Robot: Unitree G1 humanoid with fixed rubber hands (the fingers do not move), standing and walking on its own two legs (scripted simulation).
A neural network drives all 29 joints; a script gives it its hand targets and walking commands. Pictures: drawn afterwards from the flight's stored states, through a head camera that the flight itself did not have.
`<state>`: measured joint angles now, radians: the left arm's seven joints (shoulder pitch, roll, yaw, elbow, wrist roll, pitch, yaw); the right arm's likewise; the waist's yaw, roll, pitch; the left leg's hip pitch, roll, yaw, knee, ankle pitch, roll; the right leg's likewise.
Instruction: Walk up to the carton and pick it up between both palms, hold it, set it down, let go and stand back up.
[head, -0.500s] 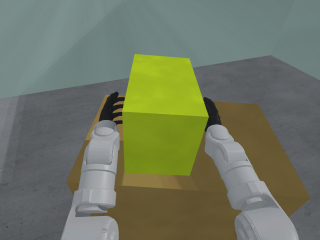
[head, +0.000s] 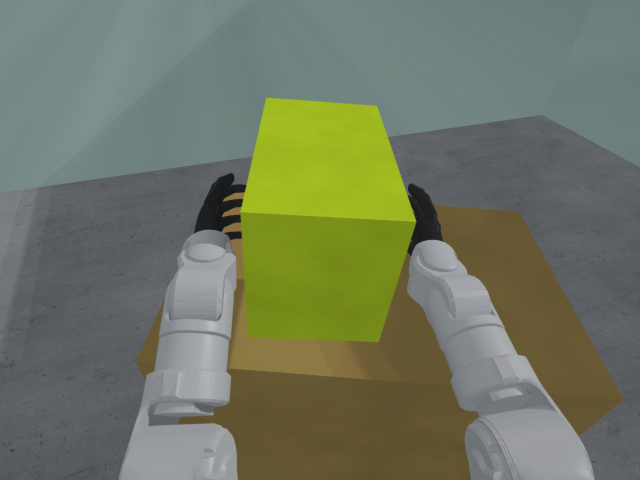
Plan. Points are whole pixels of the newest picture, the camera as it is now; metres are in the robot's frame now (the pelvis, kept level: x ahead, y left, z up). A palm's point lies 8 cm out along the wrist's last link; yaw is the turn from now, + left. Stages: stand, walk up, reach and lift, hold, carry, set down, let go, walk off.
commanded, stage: reach and lift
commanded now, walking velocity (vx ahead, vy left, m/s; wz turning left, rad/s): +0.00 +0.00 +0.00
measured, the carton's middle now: (318, 211) +0.45 -0.01 +0.13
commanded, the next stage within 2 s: hold in 0.20 s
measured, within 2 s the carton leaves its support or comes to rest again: neither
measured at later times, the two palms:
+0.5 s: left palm (208, 234) +0.36 +0.13 +0.17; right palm (424, 242) +0.36 -0.13 +0.16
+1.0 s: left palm (203, 231) +0.36 +0.13 +0.18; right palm (426, 236) +0.35 -0.13 +0.17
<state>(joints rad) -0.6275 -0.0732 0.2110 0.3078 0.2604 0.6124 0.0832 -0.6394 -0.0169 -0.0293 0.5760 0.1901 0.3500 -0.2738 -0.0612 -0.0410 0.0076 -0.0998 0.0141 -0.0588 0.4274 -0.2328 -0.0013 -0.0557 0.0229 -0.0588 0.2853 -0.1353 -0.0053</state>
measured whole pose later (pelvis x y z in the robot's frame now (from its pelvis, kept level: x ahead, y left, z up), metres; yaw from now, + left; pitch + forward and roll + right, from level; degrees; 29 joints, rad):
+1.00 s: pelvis -0.01 -0.01 +0.00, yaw +0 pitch -7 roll -2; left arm -0.64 -0.07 0.24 0.20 0.29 0.74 0.04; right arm -0.66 0.00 -0.04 0.51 0.21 0.44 -0.30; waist -0.06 -0.05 0.02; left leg -0.07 0.02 -0.07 0.42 -0.22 -0.01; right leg -0.02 0.03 -0.05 0.28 -0.13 -0.01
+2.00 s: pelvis -0.01 -0.01 +0.00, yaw +0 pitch -8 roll -2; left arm -0.61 -0.09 0.24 0.15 0.32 0.75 0.03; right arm -0.64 0.01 -0.03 0.47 0.22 0.42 -0.31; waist -0.06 -0.05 0.03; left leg -0.06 0.02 -0.07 0.42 -0.22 -0.01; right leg -0.02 0.03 -0.05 0.28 -0.13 -0.01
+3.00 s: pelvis +0.00 -0.01 +0.00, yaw +1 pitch -7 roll -1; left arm -0.59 -0.13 0.29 0.38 0.35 0.42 0.06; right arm -0.63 0.07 -0.18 0.75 0.00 0.04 -0.19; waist -0.03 -0.06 0.06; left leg -0.05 0.01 -0.08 0.36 -0.20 -0.02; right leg -0.01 0.02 -0.08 0.26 -0.13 -0.02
